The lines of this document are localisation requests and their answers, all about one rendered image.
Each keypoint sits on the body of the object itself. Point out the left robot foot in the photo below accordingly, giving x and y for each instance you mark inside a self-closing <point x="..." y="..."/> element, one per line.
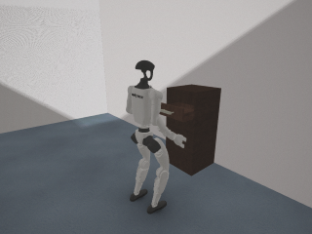
<point x="141" y="193"/>

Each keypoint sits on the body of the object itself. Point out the cabinet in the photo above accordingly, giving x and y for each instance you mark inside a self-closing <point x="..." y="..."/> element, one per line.
<point x="200" y="132"/>

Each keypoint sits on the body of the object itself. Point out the robot right forearm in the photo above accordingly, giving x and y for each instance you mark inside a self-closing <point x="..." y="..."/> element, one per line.
<point x="161" y="127"/>

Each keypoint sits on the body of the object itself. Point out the right robot upper arm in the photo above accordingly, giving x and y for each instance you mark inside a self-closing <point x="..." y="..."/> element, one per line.
<point x="156" y="101"/>

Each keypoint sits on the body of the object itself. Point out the left robot upper arm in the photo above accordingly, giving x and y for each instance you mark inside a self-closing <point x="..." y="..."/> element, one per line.
<point x="129" y="107"/>

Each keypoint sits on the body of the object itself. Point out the drawer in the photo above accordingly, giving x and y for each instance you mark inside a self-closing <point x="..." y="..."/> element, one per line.
<point x="182" y="112"/>

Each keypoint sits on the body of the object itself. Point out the robot torso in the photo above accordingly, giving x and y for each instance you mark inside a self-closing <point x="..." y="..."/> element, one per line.
<point x="141" y="108"/>

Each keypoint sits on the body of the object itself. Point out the right robot hand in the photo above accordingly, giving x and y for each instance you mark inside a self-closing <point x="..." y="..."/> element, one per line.
<point x="179" y="139"/>

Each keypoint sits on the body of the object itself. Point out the handle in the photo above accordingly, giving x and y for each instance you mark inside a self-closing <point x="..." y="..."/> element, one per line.
<point x="166" y="111"/>

